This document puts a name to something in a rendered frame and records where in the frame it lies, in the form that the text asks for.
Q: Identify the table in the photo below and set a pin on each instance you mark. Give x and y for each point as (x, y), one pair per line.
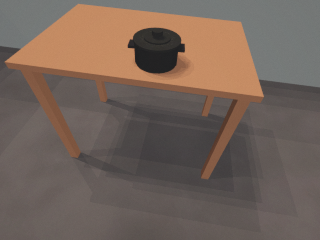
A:
(91, 42)

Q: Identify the knob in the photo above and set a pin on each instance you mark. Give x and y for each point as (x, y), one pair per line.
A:
(157, 32)

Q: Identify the lid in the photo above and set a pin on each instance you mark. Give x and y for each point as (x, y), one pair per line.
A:
(169, 41)

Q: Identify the pot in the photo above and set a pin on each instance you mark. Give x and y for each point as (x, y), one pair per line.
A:
(156, 62)

